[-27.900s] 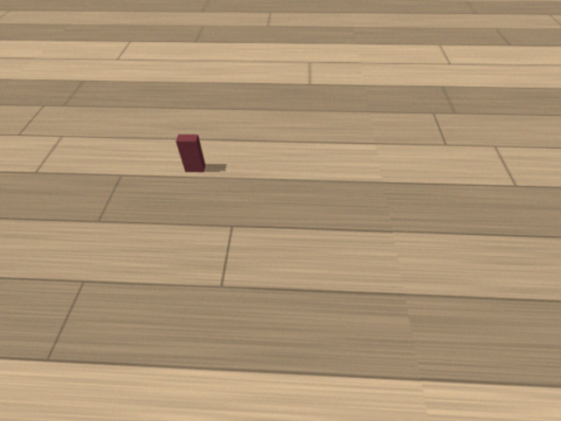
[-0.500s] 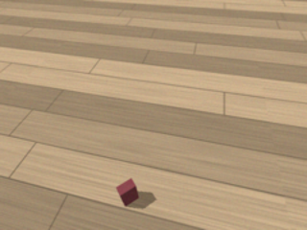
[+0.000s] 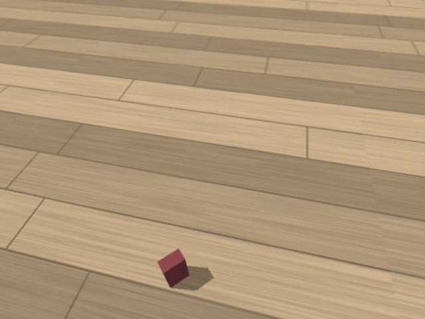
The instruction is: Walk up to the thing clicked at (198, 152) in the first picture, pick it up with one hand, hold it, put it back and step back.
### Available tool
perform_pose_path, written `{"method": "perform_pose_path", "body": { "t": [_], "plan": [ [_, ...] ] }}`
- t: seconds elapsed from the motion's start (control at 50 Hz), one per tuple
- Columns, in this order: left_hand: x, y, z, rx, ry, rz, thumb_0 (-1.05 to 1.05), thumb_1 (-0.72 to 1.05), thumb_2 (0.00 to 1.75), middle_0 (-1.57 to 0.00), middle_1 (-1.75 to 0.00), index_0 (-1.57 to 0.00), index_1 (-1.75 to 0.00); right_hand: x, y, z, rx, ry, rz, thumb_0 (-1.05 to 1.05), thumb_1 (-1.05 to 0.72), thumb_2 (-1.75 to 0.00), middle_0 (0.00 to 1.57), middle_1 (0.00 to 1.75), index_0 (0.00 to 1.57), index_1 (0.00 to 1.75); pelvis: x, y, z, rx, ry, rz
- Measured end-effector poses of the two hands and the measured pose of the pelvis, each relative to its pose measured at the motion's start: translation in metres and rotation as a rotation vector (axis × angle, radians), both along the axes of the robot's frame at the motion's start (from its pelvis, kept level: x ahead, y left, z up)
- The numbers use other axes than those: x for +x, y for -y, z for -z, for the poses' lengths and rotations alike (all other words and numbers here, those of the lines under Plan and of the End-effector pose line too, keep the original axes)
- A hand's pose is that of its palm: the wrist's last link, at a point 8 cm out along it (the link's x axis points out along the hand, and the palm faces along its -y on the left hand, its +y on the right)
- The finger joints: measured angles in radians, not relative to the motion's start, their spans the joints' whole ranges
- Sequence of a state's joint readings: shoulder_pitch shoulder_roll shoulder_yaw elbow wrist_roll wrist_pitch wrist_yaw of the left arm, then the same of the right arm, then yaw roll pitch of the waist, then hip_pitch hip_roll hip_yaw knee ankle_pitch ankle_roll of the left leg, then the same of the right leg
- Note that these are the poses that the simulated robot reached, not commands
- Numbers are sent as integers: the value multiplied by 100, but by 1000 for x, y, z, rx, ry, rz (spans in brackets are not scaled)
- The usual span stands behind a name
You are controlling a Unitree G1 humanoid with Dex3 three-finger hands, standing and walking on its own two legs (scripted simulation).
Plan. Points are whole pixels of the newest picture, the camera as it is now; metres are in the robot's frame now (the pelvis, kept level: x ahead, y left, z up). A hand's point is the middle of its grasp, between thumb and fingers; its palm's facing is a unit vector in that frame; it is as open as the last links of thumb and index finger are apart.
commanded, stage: stand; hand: left
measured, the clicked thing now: (174, 269) +0.44 +0.19 -0.68
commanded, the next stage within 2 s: step back in 0.40 s
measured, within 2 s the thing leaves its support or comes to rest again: neither
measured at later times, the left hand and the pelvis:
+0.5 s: hand out of the picture +0.08 +0.26 -0.16, palm faces +0.01 -0.93 -0.36, open 7.4 cm; pelvis -0.01 +0.00 -0.01, yaw +0 degrees
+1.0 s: hand out of the picture +0.03 +0.29 -0.18, palm faces -0.10 -0.92 -0.37, open 7.4 cm; pelvis -0.10 +0.03 -0.02, yaw -3 degrees
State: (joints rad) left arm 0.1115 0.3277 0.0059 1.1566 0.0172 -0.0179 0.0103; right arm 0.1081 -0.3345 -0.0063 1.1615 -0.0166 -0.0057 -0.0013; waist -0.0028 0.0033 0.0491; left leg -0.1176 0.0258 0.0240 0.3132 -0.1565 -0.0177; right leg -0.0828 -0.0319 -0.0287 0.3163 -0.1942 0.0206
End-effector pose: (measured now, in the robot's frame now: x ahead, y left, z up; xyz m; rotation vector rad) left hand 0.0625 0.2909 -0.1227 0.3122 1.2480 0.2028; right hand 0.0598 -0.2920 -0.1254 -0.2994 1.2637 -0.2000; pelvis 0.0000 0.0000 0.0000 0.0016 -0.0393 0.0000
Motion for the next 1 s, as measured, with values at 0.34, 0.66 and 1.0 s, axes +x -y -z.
{"method": "perform_pose_path", "body": {
  "t": [0.34, 0.66, 1.0],
  "plan": [
    [7, -3, -1, 1, 5, -2, 0, 91, 90, -21, -30, -20, -30, 8, -1, -1, -1, 10, -4, 0, -90, -90, 20, 30, 20, 30, 5, -1, 0, 2, -2, 2],
    [10, -38, 11, 46, 65, 28, 0, 90, 90, -21, -30, -20, -30, -8, 10, 3, -63, 36, 7, 0, -91, -90, 20, 30, 20, 30, -37, -19, 22, -6, -10, 0],
    [-35, -38, 20, 30, 65, 109, 0, 91, 90, -21, -30, -20, -30, -100, -12, 3, -84, 55, 23, 0, -90, -90, 20, 30, 21, 30, -105, -31, 25, -15, -10, 58]
  ]
}}
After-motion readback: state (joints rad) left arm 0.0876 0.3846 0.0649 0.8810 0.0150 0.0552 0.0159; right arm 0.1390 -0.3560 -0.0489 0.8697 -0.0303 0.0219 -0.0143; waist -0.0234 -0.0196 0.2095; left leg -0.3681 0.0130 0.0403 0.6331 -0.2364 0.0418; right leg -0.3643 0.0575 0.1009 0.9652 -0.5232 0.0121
